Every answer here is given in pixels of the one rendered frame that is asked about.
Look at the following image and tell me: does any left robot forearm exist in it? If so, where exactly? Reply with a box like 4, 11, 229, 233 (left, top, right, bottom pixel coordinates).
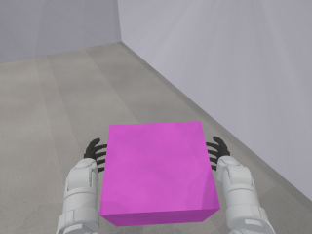
56, 158, 99, 234

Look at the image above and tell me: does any right robot forearm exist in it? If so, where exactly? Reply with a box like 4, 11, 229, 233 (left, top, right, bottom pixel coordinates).
216, 155, 276, 234

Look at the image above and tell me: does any robot left hand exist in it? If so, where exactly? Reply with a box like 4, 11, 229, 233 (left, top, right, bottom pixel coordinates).
83, 137, 107, 173

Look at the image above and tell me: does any robot right hand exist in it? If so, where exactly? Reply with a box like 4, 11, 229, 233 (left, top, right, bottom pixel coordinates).
206, 136, 230, 171

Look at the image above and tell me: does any carton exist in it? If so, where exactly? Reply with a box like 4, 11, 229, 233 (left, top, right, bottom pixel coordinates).
99, 121, 220, 227

